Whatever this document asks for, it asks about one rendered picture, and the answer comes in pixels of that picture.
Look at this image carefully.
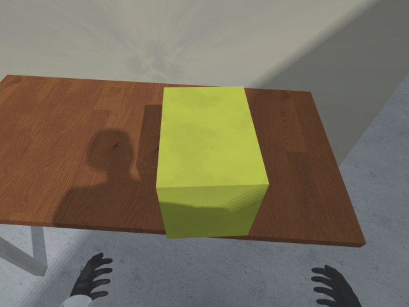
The carton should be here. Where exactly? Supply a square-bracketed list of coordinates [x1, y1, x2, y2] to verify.
[156, 86, 269, 239]

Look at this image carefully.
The left robot hand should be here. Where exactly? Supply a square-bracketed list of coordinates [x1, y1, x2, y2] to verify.
[70, 253, 112, 300]

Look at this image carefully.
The right robot hand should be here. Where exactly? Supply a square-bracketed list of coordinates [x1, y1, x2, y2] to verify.
[311, 265, 362, 307]

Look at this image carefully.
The table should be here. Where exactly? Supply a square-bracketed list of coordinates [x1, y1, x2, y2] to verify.
[0, 75, 366, 276]

